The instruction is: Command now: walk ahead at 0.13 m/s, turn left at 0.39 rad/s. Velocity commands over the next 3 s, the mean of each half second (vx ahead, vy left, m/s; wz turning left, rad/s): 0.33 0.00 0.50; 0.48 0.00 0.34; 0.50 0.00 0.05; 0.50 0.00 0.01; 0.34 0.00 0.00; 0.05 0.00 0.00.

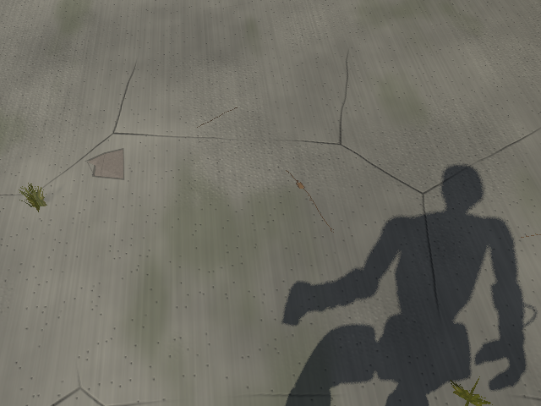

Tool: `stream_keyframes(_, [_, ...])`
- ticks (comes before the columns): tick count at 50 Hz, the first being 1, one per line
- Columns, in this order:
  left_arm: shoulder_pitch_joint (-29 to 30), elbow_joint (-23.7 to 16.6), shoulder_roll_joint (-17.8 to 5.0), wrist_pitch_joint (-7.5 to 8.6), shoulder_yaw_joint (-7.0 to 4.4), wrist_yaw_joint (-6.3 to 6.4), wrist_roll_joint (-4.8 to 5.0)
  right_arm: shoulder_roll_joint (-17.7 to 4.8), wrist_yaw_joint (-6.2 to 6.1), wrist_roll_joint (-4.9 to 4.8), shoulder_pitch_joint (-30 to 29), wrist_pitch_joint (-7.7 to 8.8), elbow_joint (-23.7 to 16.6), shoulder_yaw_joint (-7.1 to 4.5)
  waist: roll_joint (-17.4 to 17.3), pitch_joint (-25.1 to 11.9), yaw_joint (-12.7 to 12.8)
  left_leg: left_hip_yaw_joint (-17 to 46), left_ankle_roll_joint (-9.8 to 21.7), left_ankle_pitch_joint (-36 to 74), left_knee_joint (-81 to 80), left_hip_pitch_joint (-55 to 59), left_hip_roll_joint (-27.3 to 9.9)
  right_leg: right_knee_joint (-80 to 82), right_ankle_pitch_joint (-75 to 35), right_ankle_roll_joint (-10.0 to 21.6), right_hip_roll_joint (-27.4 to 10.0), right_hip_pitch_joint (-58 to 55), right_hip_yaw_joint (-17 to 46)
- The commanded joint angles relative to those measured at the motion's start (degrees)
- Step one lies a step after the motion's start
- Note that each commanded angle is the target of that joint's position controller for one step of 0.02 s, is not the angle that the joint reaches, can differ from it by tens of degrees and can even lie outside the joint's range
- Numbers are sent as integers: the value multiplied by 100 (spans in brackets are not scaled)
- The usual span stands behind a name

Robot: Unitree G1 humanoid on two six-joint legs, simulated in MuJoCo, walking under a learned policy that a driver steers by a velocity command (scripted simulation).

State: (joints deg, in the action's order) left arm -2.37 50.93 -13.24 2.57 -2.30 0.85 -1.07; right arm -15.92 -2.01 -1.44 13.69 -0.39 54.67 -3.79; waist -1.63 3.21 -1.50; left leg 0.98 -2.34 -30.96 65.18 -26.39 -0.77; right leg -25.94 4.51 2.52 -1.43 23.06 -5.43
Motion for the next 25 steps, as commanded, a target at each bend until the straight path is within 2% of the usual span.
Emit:
stream_keyframes(1, [132, -214, -830, -14, -199, 83, -66, -239, -97, 47, 713, -204, -261, -148, 1003, -736, -120, -102, -53, 564, -100, 107, -313, 1487, 469, 1066, -1448, -235, 940])
stream_keyframes(4, [128, -178, -1034, 60, -291, 133, 78, -311, -20, 75, 475, -155, -458, -191, 1007, -878, -94, -155, 152, 1061, -938, 165, -490, 1828, 1499, 1037, -1624, -415, 887])
stream_keyframes(6, [154, -181, -1172, 78, -345, 153, 133, -329, 59, 77, 274, -95, -539, -200, 938, -877, -97, -251, 291, 1206, -1499, 386, -484, 1943, 1799, 934, -1668, -495, 750])
stream_keyframes(10, [101, -195, -1321, 18, -412, 113, 272, -418, 170, 53, 217, -55, -546, -263, 817, -727, -159, -568, 531, 1139, -2438, 765, -356, 1878, 2515, 717, -1774, -754, 584])
stream_keyframes(12, [226, -227, -1239, -67, -395, 89, 332, -345, 191, 57, 670, -62, -343, -282, 617, -598, -394, -868, 742, 1304, -3231, 1408, -164, 1462, 2979, 484, -1591, -498, 297])
stream_keyframes(13, [293, -246, -1030, -107, -347, 75, 311, -388, 187, 51, 1105, -58, -125, -325, 315, -487, -524, -833, 919, 1089, -3615, 1784, -21, 800, 3141, 315, -1311, -249, 49])
stream_keyframes(14, [363, -290, -671, -141, -263, 24, 243, -612, 146, 33, 1570, -20, 20, -396, -648, -332, -606, 332, 1292, 158, -4436, 2175, -629, -882, 3060, 11, -830, 437, -487])
stream_keyframes(15, [518, -452, -335, -96, -173, -58, 173, -1066, 122, 41, 1664, 75, -151, -416, -1512, 4, -453, 2754, 1930, -847, -5148, 2695, -1713, -2787, 2999, -312, -151, 2257, -417])
stream_keyframes(16, [925, -725, -568, 77, -211, -104, 286, -1244, 188, 167, 1437, 278, -336, -428, -1314, 109, -436, 4073, 2320, -1604, -5929, 2556, -2042, -3254, 2690, -168, 99, 2995, 571])
stream_keyframes(17, [944, -728, -911, 230, -278, -138, 370, -1133, 169, 181, 971, 439, -496, -395, -1025, 306, -218, 3706, 2115, -1071, -5981, 2587, -1997, -3264, 2000, -78, -135, 3234, 828])
stream_keyframes(18, [808, -599, -1093, 327, -337, -149, 293, -907, 147, 115, 762, 507, -550, -334, -784, 234, -75, 3088, 1831, -146, -5773, 2670, -1803, -3074, 1384, -71, -261, 3105, 845])
stream_keyframes(19, [756, -473, -1054, 374, -350, -122, 159, -763, 131, 56, 722, 499, -570, -290, -550, 50, -43, 2570, 1612, 548, -5678, 2667, -1574, -2810, 1040, -117, -306, 2801, 810])
stream_keyframes(20, [796, -442, -1015, 399, -360, -123, 96, -652, 102, 34, 781, 485, -575, -258, -445, -44, -39, 2253, 1500, 1034, -5663, 2683, -1426, -2466, 708, -180, -299, 2581, 814])
stream_keyframes(21, [853, -424, -909, 404, -349, -148, 104, -563, 76, 52, 913, 482, -566, -227, -396, -139, -58, 2014, 1437, 1507, -5636, 2709, -1307, -2230, 371, -226, -225, 2382, 783])
stream_keyframes(23, [960, -433, -706, 399, -310, -180, 137, -608, 23, 68, 1127, 488, -550, -240, -372, -225, -98, 1647, 1378, 2233, -5557, 2726, -1129, -1689, -143, -295, -75, 2099, 734])
stream_keyframes(25, [1198, -509, -585, 391, -268, -203, 174, -654, -12, 67, 1275, 475, -546, -260, -438, -165, -187, 1445, 1330, 2484, -5517, 2552, -1005, -1154, -492, -341, 50, 1815, 699])
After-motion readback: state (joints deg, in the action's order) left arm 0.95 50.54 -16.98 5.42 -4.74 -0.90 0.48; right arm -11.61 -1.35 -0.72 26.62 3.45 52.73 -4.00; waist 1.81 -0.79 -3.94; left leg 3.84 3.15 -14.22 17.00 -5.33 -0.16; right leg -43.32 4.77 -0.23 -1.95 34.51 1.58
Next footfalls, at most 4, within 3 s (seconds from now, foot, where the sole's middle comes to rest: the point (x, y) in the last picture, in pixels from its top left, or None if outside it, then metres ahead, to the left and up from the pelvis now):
0.28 left None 0.07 0.14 -0.77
0.74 right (282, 397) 0.47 0.02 -0.77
1.22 left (139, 340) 0.62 0.38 -0.77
1.76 right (184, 218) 1.00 0.29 -0.77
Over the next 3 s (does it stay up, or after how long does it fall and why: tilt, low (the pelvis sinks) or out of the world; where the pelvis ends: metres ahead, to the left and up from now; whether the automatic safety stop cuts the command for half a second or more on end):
stays up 1.21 0.50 0.00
